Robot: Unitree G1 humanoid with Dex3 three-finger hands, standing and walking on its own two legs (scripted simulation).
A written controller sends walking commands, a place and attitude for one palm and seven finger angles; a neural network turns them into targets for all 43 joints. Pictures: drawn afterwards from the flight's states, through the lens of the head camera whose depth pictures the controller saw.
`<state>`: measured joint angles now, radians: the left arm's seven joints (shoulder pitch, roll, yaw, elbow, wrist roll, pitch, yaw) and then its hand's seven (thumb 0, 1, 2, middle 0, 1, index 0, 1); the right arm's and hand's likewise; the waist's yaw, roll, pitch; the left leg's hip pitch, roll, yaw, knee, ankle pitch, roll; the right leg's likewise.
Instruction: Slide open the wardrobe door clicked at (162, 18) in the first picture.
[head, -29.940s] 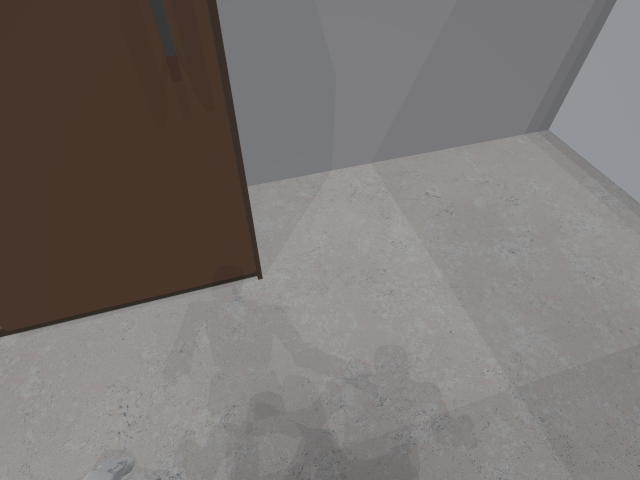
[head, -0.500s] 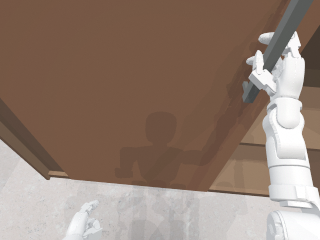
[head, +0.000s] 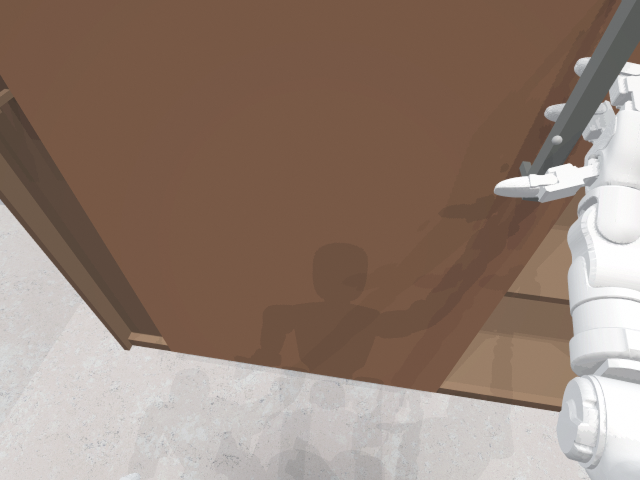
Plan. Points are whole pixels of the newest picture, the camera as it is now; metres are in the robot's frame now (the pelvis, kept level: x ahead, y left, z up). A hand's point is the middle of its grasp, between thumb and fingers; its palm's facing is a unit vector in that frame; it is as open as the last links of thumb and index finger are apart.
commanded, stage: loosen the grip on the handle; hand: right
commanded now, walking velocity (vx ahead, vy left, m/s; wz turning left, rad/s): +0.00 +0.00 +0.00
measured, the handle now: (571, 104) +0.49 -0.21 +0.25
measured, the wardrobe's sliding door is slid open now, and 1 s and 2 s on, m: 0.66 0.66 0.66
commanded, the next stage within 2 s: slip the hand off the handle in 0.08 s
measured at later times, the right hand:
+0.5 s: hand (608, 151) +0.43 -0.25 +0.23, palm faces +0.26 +0.96 -0.09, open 14.7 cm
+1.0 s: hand out of the picture +0.41 -0.27 +0.23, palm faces +0.21 +0.97 -0.08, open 14.7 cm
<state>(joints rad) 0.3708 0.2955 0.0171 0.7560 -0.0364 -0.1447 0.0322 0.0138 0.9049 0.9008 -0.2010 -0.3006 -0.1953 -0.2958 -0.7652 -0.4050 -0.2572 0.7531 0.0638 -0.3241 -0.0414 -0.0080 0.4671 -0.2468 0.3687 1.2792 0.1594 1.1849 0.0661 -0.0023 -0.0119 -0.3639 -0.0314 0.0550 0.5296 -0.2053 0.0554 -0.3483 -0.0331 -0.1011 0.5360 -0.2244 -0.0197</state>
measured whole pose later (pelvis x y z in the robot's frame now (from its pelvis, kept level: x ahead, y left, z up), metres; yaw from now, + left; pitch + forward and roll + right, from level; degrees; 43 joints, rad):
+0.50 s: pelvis +0.04 -0.02 +0.00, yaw -1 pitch +2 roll +0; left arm 0.22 0.23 -0.03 0.65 -0.04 -0.11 0.05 0.01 0.90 0.90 -0.20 -0.30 -0.20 -0.30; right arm -0.59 -0.37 -0.29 0.47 0.11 -0.18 0.03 -0.02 0.55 -0.20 0.31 1.17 0.25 1.14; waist -0.01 -0.01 -0.04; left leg -0.28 -0.01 0.06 0.49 -0.25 0.03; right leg -0.28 -0.01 -0.09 0.50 -0.26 -0.03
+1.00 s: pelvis +0.04 -0.03 +0.00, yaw +0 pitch +2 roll +1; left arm 0.32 0.26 -0.02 0.68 -0.04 -0.09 0.06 0.01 0.90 0.90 -0.20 -0.30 -0.20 -0.30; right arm -0.45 -0.40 -0.37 0.35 0.19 -0.18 0.15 -0.02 0.55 -0.20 0.27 1.15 0.25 1.15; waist 0.00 -0.02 -0.05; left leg -0.30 -0.01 0.04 0.51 -0.25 0.02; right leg -0.29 0.00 -0.11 0.53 -0.29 -0.05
